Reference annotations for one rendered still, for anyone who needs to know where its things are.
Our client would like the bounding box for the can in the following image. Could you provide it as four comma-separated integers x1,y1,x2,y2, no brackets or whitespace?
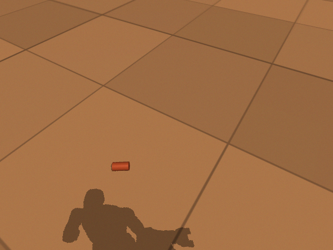
112,161,130,171

